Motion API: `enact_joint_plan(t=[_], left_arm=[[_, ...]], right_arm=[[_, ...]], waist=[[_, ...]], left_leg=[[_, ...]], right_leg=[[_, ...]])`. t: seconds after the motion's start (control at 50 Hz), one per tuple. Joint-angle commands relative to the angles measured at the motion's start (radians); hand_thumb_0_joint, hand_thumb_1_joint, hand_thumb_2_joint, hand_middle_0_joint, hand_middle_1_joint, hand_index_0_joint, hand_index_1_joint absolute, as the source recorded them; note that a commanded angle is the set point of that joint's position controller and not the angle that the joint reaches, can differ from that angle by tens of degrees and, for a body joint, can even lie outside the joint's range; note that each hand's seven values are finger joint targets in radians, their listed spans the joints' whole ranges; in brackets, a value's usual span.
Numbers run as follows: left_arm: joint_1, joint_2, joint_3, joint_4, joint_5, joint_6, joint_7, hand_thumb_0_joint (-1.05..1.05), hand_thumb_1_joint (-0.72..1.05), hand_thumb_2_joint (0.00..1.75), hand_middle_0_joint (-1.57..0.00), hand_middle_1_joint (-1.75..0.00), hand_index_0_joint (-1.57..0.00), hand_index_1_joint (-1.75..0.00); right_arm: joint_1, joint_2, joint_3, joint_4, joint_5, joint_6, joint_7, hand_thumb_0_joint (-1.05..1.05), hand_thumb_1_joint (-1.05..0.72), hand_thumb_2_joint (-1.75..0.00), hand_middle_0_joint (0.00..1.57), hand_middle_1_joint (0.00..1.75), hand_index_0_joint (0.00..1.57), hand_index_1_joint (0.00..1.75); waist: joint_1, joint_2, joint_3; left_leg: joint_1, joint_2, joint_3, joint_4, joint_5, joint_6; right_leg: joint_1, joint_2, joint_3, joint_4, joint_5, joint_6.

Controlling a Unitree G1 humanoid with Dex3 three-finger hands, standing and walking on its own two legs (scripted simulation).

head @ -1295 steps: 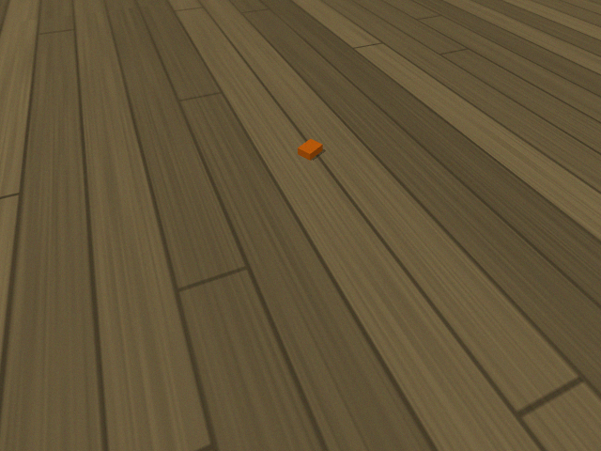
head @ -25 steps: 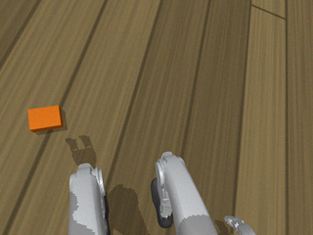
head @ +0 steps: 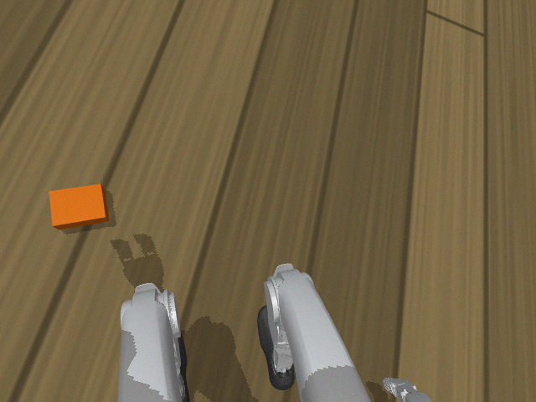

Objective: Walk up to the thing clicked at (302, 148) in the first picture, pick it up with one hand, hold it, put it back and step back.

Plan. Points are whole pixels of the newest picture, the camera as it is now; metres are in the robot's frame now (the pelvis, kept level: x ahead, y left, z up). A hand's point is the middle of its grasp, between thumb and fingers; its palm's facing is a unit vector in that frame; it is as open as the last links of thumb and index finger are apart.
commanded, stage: go down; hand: left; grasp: from above
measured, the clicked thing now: (80, 206) +0.53 +0.32 -0.49
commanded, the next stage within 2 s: approach in 0.64 s
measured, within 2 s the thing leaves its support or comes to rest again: neither
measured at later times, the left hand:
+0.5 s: hand out of the picture +0.49 +0.38 -0.03, palm faces -0.43 -0.08 -0.90, open 14.0 cm
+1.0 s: hand out of the picture +0.49 +0.37 -0.09, palm faces -0.48 -0.06 -0.87, open 14.1 cm
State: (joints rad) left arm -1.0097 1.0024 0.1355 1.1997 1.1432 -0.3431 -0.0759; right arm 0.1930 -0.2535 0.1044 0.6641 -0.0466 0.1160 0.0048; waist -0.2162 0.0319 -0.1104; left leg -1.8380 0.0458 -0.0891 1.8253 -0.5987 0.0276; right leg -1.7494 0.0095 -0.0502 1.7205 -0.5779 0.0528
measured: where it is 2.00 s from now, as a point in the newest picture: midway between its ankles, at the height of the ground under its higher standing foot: (228, 373)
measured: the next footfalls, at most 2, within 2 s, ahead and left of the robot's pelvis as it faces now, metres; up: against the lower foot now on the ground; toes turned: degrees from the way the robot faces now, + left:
none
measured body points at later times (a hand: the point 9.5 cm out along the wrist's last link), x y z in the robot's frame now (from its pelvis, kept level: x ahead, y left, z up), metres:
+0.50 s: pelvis +0.01 +0.00 +0.01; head +0.22 +0.07 +0.40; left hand +0.51 +0.38 +0.02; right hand +0.06 -0.27 -0.10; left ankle +0.08 +0.11 -0.48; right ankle +0.10 -0.15 -0.48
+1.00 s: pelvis +0.00 +0.00 -0.02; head +0.23 +0.07 +0.37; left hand +0.51 +0.37 -0.04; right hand +0.05 -0.27 -0.12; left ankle +0.08 +0.11 -0.48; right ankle +0.10 -0.15 -0.48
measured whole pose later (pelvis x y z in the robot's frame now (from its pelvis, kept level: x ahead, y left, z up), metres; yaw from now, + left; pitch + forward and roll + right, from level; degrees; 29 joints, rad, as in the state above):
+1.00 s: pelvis +0.00 +0.00 -0.02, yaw -1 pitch +36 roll -9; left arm -1.06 1.04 0.11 1.34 1.21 -0.40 0.00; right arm 0.19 -0.27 0.11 0.66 -0.06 0.11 0.02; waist -0.24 0.02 -0.11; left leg -1.90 0.05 -0.09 1.88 -0.62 0.03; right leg -1.81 0.02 -0.05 1.77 -0.59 0.05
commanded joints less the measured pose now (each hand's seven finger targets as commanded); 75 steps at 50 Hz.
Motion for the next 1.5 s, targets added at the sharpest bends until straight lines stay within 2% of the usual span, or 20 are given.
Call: enact_joint_plan(t=[0.0, 0.08, 0.16, 0.24, 0.3, 0.42, 0.48, 0.52, 0.62, 0.7, 0.72, 0.74, 0.86, 1.0, 1.1, 1.14, 1.26, 1.32, 1.36, 1.48], left_arm=[[-0.358, 0.350, 0.071, -0.182, -0.029, -0.014, 0.035, 0.00, -0.57, 0.99, -0.07, -1.02, -0.07, -1.03], [-0.348, 0.357, 0.074, -0.156, -0.030, -0.024, 0.037, 0.00, -0.56, 0.98, -0.09, -1.01, -0.08, -1.01], [-0.338, 0.369, 0.076, -0.146, -0.020, -0.027, 0.040, 0.00, -0.54, 0.96, -0.10, -1.00, -0.09, -1.00], [-0.341, 0.380, 0.084, -0.154, -0.024, -0.028, 0.039, 0.00, -0.53, 0.95, -0.11, -1.00, -0.10, -1.00], [-0.352, 0.388, 0.089, -0.191, -0.027, -0.028, 0.036, 0.00, -0.53, 0.94, -0.12, -0.99, -0.11, -0.99], [-0.326, 0.376, 0.092, -0.199, -0.035, -0.030, 0.035, 0.00, -0.52, 0.94, -0.11, -1.00, -0.11, -1.00], [-0.319, 0.347, 0.074, -0.176, -0.038, -0.028, 0.039, 0.00, -0.52, 0.93, -0.12, -0.98, -0.12, -0.98], [-0.313, 0.373, 0.092, -0.162, -0.033, -0.026, 0.045, 0.00, -0.52, 0.93, -0.12, -0.98, -0.12, -0.98], [-0.307, 0.337, 0.061, -0.119, -0.024, -0.035, 0.045, 0.00, -0.51, 0.93, -0.13, -0.97, -0.13, -0.97], [-0.313, 0.358, 0.068, -0.107, -0.012, -0.047, 0.051, 0.00, -0.50, 0.92, -0.13, -0.99, -0.13, -0.98], [-0.326, 0.347, 0.059, -0.115, -0.012, -0.049, 0.054, 0.00, -0.58, 0.98, -0.12, -1.03, -0.11, -1.05], [-0.346, 0.350, 0.065, -0.121, -0.013, -0.051, 0.058, 0.00, -0.54, 0.95, -0.08, -1.03, -0.08, -1.02], [-0.323, 0.300, 0.022, -0.041, 0.019, -0.057, 0.084, 0.00, -0.54, 0.95, -0.09, -1.02, -0.09, -1.02], [-0.336, 0.289, 0.009, 0.068, 0.074, -0.086, 0.158, 0.00, -0.54, 0.94, -0.07, -1.07, -0.08, -1.06], [-0.401, 0.355, 0.056, 0.060, 0.121, -0.106, 0.252, 0.00, -0.55, 0.95, -0.08, -1.06, -0.09, -1.05], [-0.434, 0.365, 0.067, 0.046, 0.138, -0.104, 0.299, 0.00, -0.57, 0.96, -0.08, -1.06, -0.09, -1.06], [-0.487, 0.369, 0.069, 0.091, 0.186, -0.064, 0.399, 0.00, -0.61, 1.01, -0.07, -1.05, -0.06, -1.06], [-0.499, 0.361, 0.058, 0.142, 0.196, -0.031, 0.436, 0.00, -0.61, 1.02, -0.07, -1.04, -0.06, -1.05], [-0.514, 0.332, 0.037, 0.160, 0.198, -0.011, 0.447, 0.00, -0.61, 1.02, -0.07, -1.04, -0.06, -1.05], [-0.501, 0.319, -0.006, 0.252, 0.195, 0.032, 0.464, 0.00, -0.60, 1.00, -0.06, -1.07, -0.07, -1.07]], right_arm=[[0.187, -0.227, -0.077, -0.017, -0.011, -0.003, -0.019, 0.00, -0.91, -0.90, 0.20, 0.30, 0.20, 0.30], [0.175, -0.221, -0.074, -0.025, -0.011, -0.005, -0.019, 0.00, -0.92, -0.90, 0.20, 0.30, 0.20, 0.30], [0.171, -0.223, -0.074, -0.031, -0.010, -0.003, -0.020, 0.00, -0.92, -0.90, 0.20, 0.30, 0.20, 0.30], [0.177, -0.221, -0.076, -0.034, -0.009, -0.001, -0.020, 0.00, -0.92, -0.91, 0.20, 0.30, 0.20, 0.30], [0.191, -0.224, -0.077, -0.029, -0.010, 0.002, -0.018, 0.00, -0.92, -0.91, 0.20, 0.30, 0.20, 0.30], [0.193, -0.228, -0.087, -0.024, -0.010, 0.008, -0.015, 0.00, -0.92, -0.90, 0.20, 0.30, 0.20, 0.30], [0.184, -0.227, -0.085, -0.023, -0.009, 0.011, -0.014, 0.00, -0.92, -0.91, 0.20, 0.30, 0.20, 0.30], [0.179, -0.228, -0.084, -0.024, -0.008, 0.011, -0.014, 0.00, -0.92, -0.91, 0.20, 0.30, 0.20, 0.30], [0.172, -0.224, -0.077, -0.019, -0.010, 0.007, -0.013, 0.00, -0.92, -0.91, 0.20, 0.30, 0.20, 0.30], [0.182, -0.223, -0.074, -0.025, -0.014, 0.005, -0.011, 0.00, -0.92, -0.91, 0.20, 0.30, 0.20, 0.30], [0.182, -0.220, -0.071, -0.028, -0.016, 0.004, -0.009, 0.00, -0.94, -0.92, 0.20, 0.30, 0.20, 0.30], [0.185, -0.223, -0.072, -0.027, -0.017, 0.004, -0.008, 0.00, -0.91, -0.91, 0.20, 0.30, 0.20, 0.30], [0.175, -0.227, -0.070, -0.026, -0.021, 0.000, -0.004, 0.00, -0.91, -0.91, 0.20, 0.30, 0.20, 0.30], [0.162, -0.239, -0.061, -0.017, -0.038, -0.012, 0.014, 0.00, -0.91, -0.90, 0.20, 0.30, 0.20, 0.30], [0.153, -0.256, -0.062, -0.002, -0.060, -0.012, 0.039, 0.00, -0.91, -0.90, 0.20, 0.30, 0.20, 0.30], [0.154, -0.260, -0.056, 0.002, -0.072, -0.013, 0.051, 0.00, -0.92, -0.90, 0.20, 0.30, 0.20, 0.30], [0.167, -0.281, -0.050, 0.025, -0.092, -0.032, 0.072, 0.00, -0.92, -0.90, 0.20, 0.30, 0.20, 0.30], [0.163, -0.288, -0.043, 0.025, -0.093, -0.048, 0.077, 0.00, -0.92, -0.90, 0.20, 0.30, 0.20, 0.30], [0.167, -0.292, -0.039, 0.030, -0.094, -0.060, 0.079, 0.00, -0.92, -0.90, 0.20, 0.30, 0.20, 0.30], [0.169, -0.308, -0.004, 0.043, -0.106, -0.093, 0.084, 0.00, -0.92, -0.90, 0.20, 0.30, 0.20, 0.30]], waist=[[0.003, 0.328, -0.649], [0.003, 0.287, -0.608], [0.007, 0.280, -0.615], [0.013, 0.291, -0.646], [0.009, 0.301, -0.703], [0.025, 0.335, -0.685], [0.014, 0.337, -0.625], [0.021, 0.319, -0.619], [-0.003, 0.288, -0.573], [0.002, 0.274, -0.595], [-0.011, 0.279, -0.590], [-0.008, 0.284, -0.597], [-0.028, 0.276, -0.546], [-0.044, 0.246, -0.522], [-0.032, 0.304, -0.628], [-0.040, 0.333, -0.655], [-0.076, 0.386, -0.683], [-0.096, 0.416, -0.636], [-0.120, 0.401, -0.620], [-0.169, 0.351, -0.573]], left_leg=[[0.638, 0.003, -0.033, -0.252, 0.223, -0.003], [0.580, -0.002, -0.022, -0.263, 0.128, 0.005], [0.581, -0.004, -0.014, -0.267, 0.118, 0.007], [0.611, -0.003, -0.014, -0.271, 0.154, 0.005], [0.643, -0.005, -0.005, -0.248, 0.246, 0.006], [0.727, 0.008, -0.038, -0.283, 0.310, -0.009], [0.728, 0.014, -0.060, -0.317, 0.254, -0.013], [0.715, 0.014, -0.064, -0.319, 0.235, -0.012], [0.659, 0.009, -0.043, -0.296, 0.201, -0.001], [0.632, 0.003, -0.025, -0.268, 0.210, 0.003], [0.609, 0.001, -0.017, -0.257, 0.208, 0.005], [0.606, 0.000, -0.015, -0.256, 0.204, 0.005], [0.552, 0.004, -0.038, -0.225, 0.155, -0.001], [0.402, -0.006, -0.026, -0.091, 0.150, 0.006], [0.395, -0.013, -0.017, 0.018, 0.201, 0.000], [0.389, -0.015, -0.011, 0.066, 0.217, -0.001], [0.334, -0.019, -0.010, 0.167, 0.189, -0.004], [0.290, -0.019, -0.016, 0.202, 0.128, -0.009], [0.257, -0.020, -0.013, 0.236, 0.102, -0.007], [0.120, -0.023, -0.005, 0.332, 0.087, 0.001]], right_leg=[[0.188, 0.027, -0.034, -0.161, 0.172, -0.087], [0.221, 0.028, -0.033, -0.180, 0.132, -0.085], [0.237, 0.027, -0.028, -0.194, 0.125, -0.083], [0.255, 0.028, -0.027, -0.197, 0.144, -0.083], [0.267, 0.030, -0.024, -0.195, 0.197, -0.085], [0.234, 0.031, -0.034, -0.191, 0.205, -0.089], [0.213, 0.030, -0.041, -0.198, 0.170, -0.088], [0.216, 0.030, -0.041, -0.196, 0.161, -0.087], [0.205, 0.032, -0.034, -0.207, 0.151, -0.086], [0.223, 0.035, -0.031, -0.200, 0.162, -0.088], [0.221, 0.035, -0.028, -0.199, 0.166, -0.088], [0.221, 0.033, -0.027, -0.195, 0.167, -0.088], [0.116, 0.036, -0.042, -0.135, 0.127, -0.091], [0.005, 0.034, -0.046, -0.022, 0.125, -0.093], [-0.051, 0.030, -0.051, 0.089, 0.157, -0.087], [-0.061, 0.028, -0.056, 0.122, 0.170, -0.081], [-0.143, 0.028, -0.086, 0.218, 0.150, -0.078], [-0.206, 0.022, -0.102, 0.267, 0.109, -0.081], [-0.221, 0.024, -0.110, 0.282, 0.095, -0.079], [-0.184, 0.031, -0.126, 0.324, 0.102, -0.072]])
